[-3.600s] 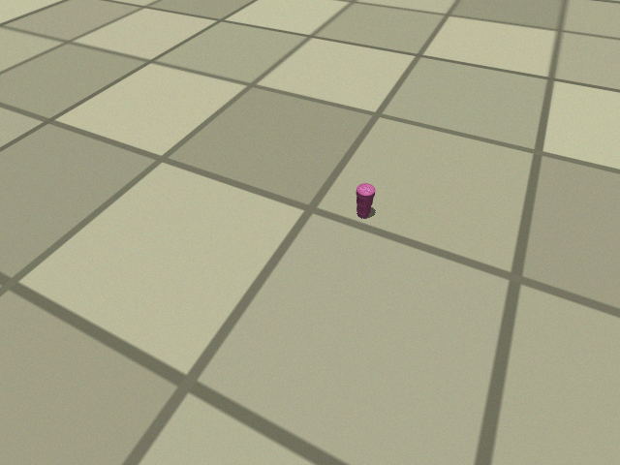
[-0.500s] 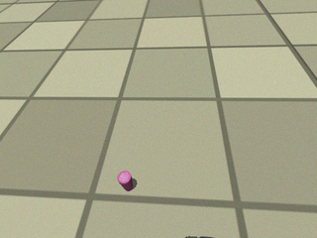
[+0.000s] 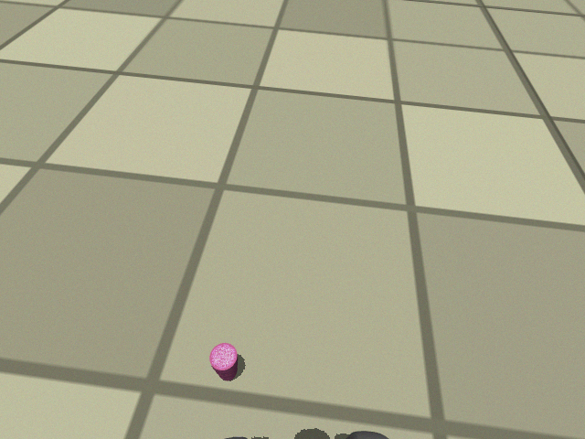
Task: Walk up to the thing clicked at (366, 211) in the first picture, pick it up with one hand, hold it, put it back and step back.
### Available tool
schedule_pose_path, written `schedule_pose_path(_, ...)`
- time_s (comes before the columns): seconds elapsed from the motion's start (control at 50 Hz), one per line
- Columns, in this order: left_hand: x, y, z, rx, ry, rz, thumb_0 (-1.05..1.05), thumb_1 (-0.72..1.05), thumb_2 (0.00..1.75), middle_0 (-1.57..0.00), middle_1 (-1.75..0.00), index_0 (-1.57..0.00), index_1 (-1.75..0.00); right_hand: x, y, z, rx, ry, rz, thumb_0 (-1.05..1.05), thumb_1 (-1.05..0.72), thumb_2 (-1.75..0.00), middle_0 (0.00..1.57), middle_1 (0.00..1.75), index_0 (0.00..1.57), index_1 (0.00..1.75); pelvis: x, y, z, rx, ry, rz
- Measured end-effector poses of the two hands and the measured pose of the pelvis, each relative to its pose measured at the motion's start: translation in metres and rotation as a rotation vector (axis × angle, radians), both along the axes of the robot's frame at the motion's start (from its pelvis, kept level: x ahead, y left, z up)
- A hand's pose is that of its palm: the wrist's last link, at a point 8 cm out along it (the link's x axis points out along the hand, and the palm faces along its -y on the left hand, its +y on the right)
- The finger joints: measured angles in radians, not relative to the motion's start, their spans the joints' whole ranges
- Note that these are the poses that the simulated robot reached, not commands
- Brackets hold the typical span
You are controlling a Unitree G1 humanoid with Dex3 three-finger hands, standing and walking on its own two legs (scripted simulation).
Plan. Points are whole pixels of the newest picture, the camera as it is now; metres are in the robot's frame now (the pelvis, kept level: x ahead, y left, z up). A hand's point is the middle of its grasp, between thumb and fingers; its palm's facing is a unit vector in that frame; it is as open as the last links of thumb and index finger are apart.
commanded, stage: walk up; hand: left
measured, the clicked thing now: (226, 364) +0.43 +0.21 -0.68
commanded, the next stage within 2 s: stand in 1.48 s
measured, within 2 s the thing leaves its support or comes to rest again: neither
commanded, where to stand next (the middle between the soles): +0.09 -0.02 m, yaw +1 degrees
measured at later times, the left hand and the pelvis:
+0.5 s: hand out of the picture +0.15 +0.23 -0.14, palm faces -0.02 -0.94 -0.34, open 7.4 cm; pelvis +0.05 -0.02 +0.01, yaw +0 degrees
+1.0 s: hand out of the picture +0.14 +0.23 -0.14, palm faces +0.00 -0.95 -0.32, open 7.4 cm; pelvis +0.05 -0.02 +0.02, yaw +0 degrees
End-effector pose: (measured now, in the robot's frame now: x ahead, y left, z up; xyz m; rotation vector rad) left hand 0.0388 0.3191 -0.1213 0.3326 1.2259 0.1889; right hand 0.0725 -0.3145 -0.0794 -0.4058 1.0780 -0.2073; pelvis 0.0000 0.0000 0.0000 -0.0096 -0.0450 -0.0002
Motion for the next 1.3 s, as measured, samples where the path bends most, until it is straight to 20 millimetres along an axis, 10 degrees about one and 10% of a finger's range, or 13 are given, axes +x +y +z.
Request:
schedule_pose_path(0.32,0.052,-0.027,0.011,0.025,0.01,0.001,0.01,0.91,0.9,-0.2,-0.3,-0.2,-0.3,0.036,-0.005,-0.038,0.083,0.07,-0.047,0.01,-0.91,-0.9,0.2,0.3,0.2,0.3,0.034,-0.015,-0.002,0.014,0.001,-0.011)
schedule_pose_path(0.62,0.123,-0.051,0.027,-0.027,-0.1,-0.011,0.01,0.91,0.9,-0.2,-0.3,-0.2,-0.3,0.055,-0.007,-0.021,0.087,0.099,-0.06,0.01,-0.9,-0.89,0.2,0.3,0.2,0.3,0.049,-0.023,0.017,0.011,-0.003,-0.003)
schedule_pose_path(1.3,0.087,-0.043,0.021,-0.029,0.03,0.052,0.01,0.91,0.9,-0.2,-0.3,-0.2,-0.3,0.06,0.0,-0.019,0.093,0.139,-0.073,0.01,-0.9,-0.9,0.2,0.3,0.2,0.3,0.061,-0.02,0.023,0.006,0.009,-0.003)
